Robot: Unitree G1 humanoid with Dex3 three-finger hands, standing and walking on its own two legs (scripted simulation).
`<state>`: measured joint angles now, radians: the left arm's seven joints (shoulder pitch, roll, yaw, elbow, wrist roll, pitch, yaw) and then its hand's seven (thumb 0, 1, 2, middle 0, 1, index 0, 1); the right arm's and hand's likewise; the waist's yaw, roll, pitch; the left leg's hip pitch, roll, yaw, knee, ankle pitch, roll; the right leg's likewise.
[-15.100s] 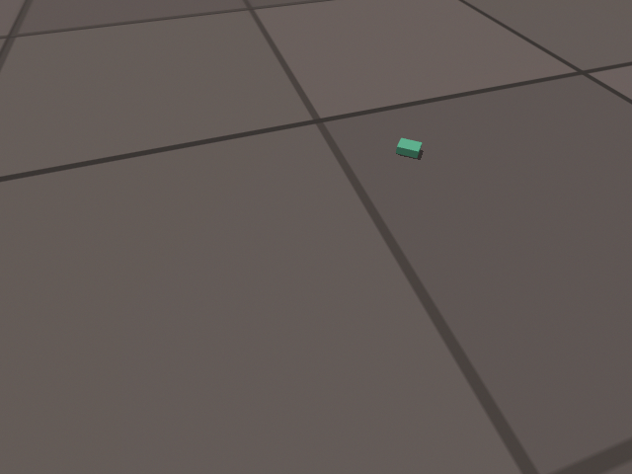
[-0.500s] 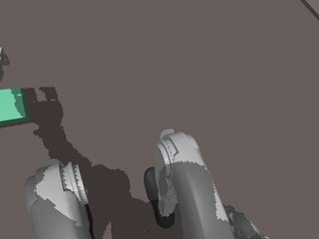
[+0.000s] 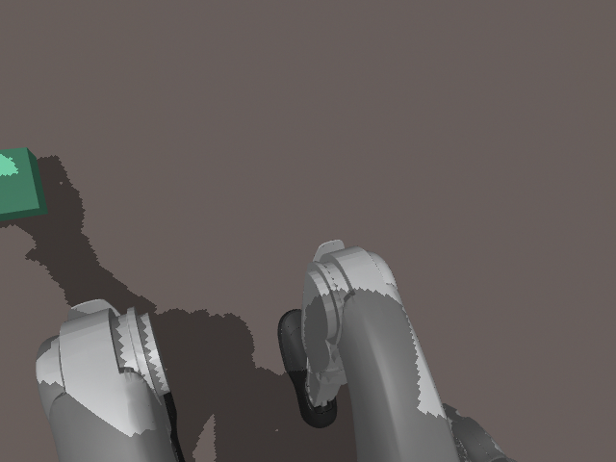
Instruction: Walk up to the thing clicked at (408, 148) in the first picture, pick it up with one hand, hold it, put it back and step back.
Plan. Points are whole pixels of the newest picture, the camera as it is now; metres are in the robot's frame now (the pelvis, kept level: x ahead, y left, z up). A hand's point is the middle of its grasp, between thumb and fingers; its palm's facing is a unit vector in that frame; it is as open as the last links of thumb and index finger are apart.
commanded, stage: rest palm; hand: left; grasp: from above
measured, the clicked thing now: out of the picture +0.49 +0.31 -0.29
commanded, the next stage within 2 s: close in 1.64 s
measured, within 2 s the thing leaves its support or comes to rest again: neither
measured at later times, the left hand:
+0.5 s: hand out of the picture +0.47 +0.30 -0.23, palm faces -0.50 -0.07 -0.86, open 14.0 cm
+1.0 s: hand out of the picture +0.47 +0.31 -0.26, palm faces -0.49 -0.10 -0.86, open 14.2 cm
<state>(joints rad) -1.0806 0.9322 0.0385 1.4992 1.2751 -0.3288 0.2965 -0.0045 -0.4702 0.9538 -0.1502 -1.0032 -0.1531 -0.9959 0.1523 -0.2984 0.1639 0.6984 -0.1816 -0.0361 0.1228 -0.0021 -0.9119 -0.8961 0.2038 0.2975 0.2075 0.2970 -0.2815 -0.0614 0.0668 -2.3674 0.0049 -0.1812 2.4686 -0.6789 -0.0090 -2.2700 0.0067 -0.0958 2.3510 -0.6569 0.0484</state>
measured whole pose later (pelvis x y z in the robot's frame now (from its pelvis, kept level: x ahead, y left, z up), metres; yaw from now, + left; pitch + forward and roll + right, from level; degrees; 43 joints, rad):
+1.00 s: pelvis +0.01 +0.00 -0.01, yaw -4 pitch +30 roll -14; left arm -1.06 1.04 0.13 1.69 1.35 -0.29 0.54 0.00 -0.53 1.01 -0.10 -0.96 -0.08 -0.97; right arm 0.10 -0.34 0.27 0.63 -0.26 -0.14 0.19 0.00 -0.91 -0.90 0.20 0.30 0.21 0.30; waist -0.37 -0.14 0.15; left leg -2.36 0.02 -0.25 2.56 -0.74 -0.01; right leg -2.25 0.03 -0.15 2.38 -0.68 0.06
